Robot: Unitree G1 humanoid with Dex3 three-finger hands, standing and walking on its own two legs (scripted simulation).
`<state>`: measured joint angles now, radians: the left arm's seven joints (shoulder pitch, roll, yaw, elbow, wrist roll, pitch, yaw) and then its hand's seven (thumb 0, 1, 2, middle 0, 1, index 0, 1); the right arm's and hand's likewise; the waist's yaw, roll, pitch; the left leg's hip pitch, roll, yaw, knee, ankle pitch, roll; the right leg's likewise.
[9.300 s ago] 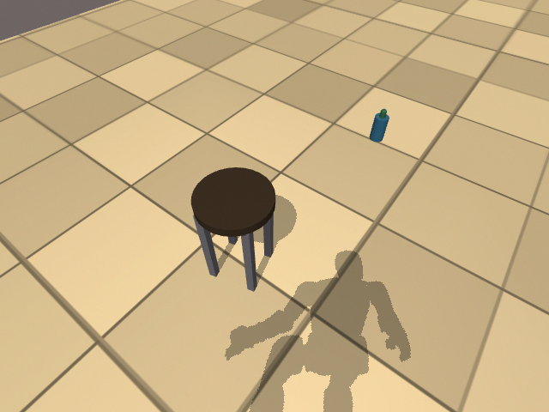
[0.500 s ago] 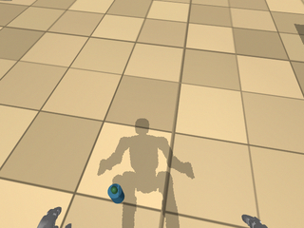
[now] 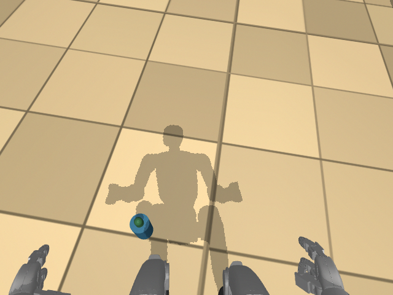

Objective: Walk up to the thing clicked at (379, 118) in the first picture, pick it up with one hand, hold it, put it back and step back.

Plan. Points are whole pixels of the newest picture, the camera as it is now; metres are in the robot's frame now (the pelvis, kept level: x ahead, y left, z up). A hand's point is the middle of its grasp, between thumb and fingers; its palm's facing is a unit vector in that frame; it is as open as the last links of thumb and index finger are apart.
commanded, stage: go down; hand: left
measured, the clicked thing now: (141, 225) +0.36 +0.21 -0.59
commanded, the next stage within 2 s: none
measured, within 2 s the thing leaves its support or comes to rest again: neither
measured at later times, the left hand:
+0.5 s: hand (54, 264) +0.19 +0.34 -0.19, palm faces +0.17 -0.96 -0.24, open 17.6 cm
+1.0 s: hand (54, 243) +0.25 +0.38 -0.25, palm faces +0.20 -0.97 -0.16, open 17.6 cm
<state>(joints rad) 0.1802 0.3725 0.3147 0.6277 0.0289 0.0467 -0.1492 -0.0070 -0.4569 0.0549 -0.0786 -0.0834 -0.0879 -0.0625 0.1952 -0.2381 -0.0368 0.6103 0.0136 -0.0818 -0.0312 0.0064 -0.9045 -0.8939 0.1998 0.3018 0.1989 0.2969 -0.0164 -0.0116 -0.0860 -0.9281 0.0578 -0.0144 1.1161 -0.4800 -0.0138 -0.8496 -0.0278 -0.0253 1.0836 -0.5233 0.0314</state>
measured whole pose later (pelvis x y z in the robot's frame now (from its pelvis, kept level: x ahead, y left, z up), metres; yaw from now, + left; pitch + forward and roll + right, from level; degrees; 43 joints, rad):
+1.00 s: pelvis -0.06 -0.01 -0.21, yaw -3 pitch +32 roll -5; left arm -0.28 0.72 0.75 0.93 -0.18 -0.31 -0.62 -0.02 -0.57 0.05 -0.04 -0.06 -0.05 -0.04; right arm 0.09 -0.32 0.03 0.68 -0.04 -0.20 -0.06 0.00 -0.89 -0.89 0.20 0.30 0.20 0.30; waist -0.01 -0.03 -0.15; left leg -1.87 0.07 -0.12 1.93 -0.63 -0.04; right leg -1.76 0.00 -0.06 1.91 -0.71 0.01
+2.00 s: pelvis -0.08 -0.01 -0.29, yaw -5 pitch +32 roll -6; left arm -0.44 0.85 0.85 1.03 -0.21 -0.32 -0.72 -0.02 -0.60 0.08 -0.04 -0.09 -0.05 -0.07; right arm 0.08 -0.34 0.08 0.73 -0.05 -0.19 -0.06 0.00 -0.89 -0.90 0.20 0.30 0.20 0.30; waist -0.02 -0.05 -0.11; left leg -2.08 0.06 -0.15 2.17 -0.64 -0.04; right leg -1.97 0.01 -0.06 2.14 -0.72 0.02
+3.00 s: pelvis -0.08 +0.00 -0.38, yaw -10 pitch +24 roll -9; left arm -0.50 0.76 0.83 1.23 -0.31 -0.75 -0.74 -0.02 -0.61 0.03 -0.08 -0.09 -0.08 -0.08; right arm -0.11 -0.34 0.23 0.69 -0.18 -0.19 0.00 0.00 -0.90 -0.89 0.20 0.30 0.20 0.30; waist -0.10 -0.19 0.07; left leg -2.25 0.06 -0.25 2.51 -0.69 -0.06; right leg -2.13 0.06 -0.11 2.43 -0.74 0.04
